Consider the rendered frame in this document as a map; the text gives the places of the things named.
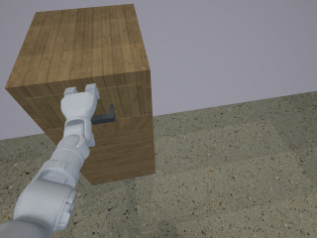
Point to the left robot upper arm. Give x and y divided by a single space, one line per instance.
46 208

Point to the handle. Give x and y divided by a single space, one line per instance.
104 118

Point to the cabinet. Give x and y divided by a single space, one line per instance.
75 47

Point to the drawer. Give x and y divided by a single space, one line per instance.
128 101

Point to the robot left forearm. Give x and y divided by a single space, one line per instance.
68 158

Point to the left robot hand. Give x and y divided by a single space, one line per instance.
82 104

